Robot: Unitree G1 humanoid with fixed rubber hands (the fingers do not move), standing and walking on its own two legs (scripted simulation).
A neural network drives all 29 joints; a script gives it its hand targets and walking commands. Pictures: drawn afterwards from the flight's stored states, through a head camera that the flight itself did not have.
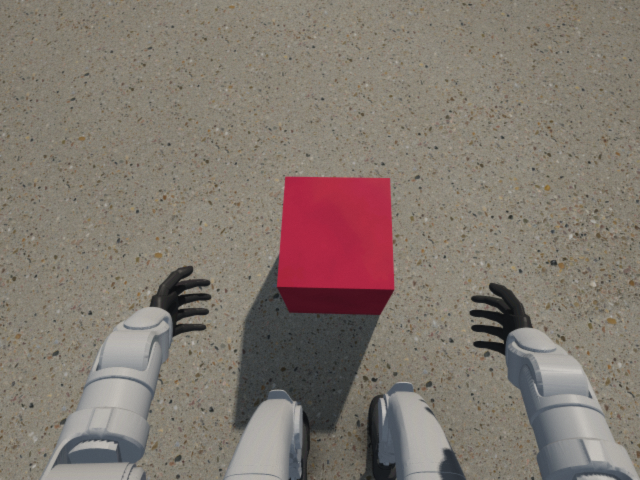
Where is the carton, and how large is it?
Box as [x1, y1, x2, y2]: [277, 177, 393, 314]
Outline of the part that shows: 285,177 277,287 289,312 379,314 393,290 389,178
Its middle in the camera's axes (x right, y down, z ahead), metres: +0.04 +0.02 +1.05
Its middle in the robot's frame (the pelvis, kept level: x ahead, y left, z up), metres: +0.60 -0.01 -0.56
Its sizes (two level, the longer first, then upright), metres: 0.286 0.262 0.277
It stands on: the floor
